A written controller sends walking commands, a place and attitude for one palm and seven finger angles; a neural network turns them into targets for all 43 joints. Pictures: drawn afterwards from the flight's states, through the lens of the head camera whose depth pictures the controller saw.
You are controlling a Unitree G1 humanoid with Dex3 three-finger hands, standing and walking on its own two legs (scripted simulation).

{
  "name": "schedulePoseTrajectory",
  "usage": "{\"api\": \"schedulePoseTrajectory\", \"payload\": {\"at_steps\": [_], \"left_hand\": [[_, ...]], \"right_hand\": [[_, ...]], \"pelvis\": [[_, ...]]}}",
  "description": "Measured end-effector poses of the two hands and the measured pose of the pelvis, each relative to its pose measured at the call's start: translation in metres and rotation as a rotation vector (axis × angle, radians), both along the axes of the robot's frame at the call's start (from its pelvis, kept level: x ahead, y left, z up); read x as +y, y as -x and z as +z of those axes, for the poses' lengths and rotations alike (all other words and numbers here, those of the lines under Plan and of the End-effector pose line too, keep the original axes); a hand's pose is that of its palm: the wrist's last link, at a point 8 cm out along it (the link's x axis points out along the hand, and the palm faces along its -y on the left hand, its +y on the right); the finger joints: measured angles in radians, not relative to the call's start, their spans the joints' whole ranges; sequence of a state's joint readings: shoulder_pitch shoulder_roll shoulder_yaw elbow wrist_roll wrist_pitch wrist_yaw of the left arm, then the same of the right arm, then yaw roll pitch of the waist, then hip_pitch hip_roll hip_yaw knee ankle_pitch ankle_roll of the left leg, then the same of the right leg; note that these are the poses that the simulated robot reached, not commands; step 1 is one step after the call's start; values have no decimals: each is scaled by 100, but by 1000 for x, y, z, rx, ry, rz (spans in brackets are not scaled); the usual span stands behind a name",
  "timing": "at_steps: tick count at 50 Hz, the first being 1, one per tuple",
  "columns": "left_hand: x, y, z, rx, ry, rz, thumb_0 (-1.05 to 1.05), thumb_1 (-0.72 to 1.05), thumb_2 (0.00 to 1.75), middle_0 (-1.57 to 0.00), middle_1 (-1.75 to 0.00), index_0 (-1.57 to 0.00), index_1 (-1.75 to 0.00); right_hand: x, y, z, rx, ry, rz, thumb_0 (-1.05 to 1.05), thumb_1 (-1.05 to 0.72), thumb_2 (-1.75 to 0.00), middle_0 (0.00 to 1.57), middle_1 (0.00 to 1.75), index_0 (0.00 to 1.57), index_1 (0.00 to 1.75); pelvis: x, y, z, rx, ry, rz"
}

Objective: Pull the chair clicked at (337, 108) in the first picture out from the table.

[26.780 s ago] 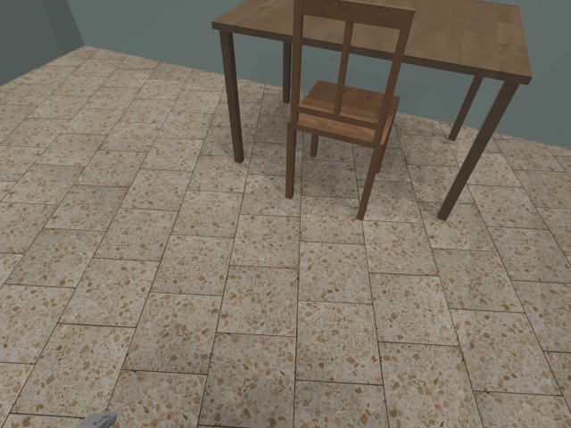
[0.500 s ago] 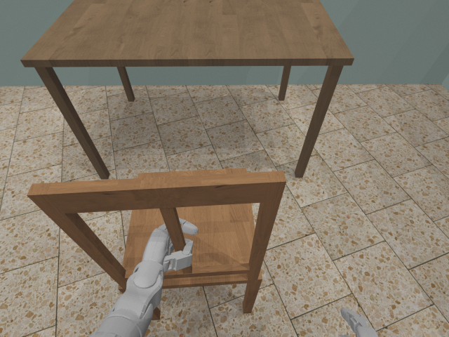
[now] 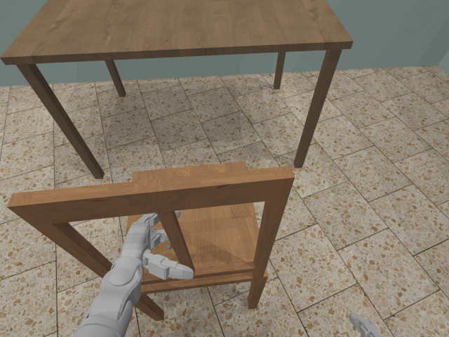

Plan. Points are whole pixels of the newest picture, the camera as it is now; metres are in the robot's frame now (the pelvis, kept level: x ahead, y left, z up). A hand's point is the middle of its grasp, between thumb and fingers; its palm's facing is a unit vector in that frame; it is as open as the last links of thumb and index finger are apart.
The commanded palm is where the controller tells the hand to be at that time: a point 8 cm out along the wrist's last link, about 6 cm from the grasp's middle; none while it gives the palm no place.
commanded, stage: open the thumb and straighten the fingers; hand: left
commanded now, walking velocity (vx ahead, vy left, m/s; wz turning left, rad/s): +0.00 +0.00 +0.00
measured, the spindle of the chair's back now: (180, 247) +0.30 +0.09 -0.05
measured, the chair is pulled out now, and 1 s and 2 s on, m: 0.55 0.55 0.55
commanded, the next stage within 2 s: draw the fingers out of the gap in 0.28 s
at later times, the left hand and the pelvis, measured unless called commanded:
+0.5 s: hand (155, 250) +0.29 +0.14 -0.04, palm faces -0.06 -0.99 -0.12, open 17.5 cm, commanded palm +0.26 +0.19 -0.02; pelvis +0.01 +0.00 -0.01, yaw +1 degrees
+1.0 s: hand (143, 295) +0.21 +0.15 -0.04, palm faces -0.05 -0.99 -0.13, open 17.5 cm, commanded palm +0.18 +0.19 -0.02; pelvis +0.00 +0.00 -0.02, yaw +3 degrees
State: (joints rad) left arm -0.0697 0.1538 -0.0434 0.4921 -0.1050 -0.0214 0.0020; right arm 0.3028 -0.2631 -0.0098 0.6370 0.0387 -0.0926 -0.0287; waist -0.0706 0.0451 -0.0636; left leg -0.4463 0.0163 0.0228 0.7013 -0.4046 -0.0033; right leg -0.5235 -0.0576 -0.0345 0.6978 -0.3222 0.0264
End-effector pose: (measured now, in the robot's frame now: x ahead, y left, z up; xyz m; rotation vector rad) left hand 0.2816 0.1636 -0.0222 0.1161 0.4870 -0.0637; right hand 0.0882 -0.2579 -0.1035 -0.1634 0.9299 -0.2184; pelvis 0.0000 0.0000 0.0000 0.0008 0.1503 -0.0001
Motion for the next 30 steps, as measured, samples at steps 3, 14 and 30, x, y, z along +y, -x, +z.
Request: {"api": "schedulePoseTrajectory", "payload": {"at_steps": [3, 14, 30], "left_hand": [[-7, 5, -2, 4, 17, -21, 0, -47, 24, -29, -87, -30, -87], [29, -5, 5, -4, -29, 44, -1, -54, 20, -7, -21, -7, -20], [41, 23, 10, 3, -47, 59, -1, -54, 20, -1, -1, 0, -1]], "right_hand": [[5, -11, 1, -30, -2, 15, 1, -91, -90, 20, 30, 20, 30], [14, -45, 6, -101, 9, 63, 1, -91, -90, 20, 30, 20, 30], [13, -49, 7, -118, 11, 70, 1, -91, -90, 20, 30, 20, 30]], "pelvis": [[2, -3, -2, 6, 1, 2], [2, -6, -6, 15, 10, 18], [-1, -8, -9, 18, 11, 26]]}}
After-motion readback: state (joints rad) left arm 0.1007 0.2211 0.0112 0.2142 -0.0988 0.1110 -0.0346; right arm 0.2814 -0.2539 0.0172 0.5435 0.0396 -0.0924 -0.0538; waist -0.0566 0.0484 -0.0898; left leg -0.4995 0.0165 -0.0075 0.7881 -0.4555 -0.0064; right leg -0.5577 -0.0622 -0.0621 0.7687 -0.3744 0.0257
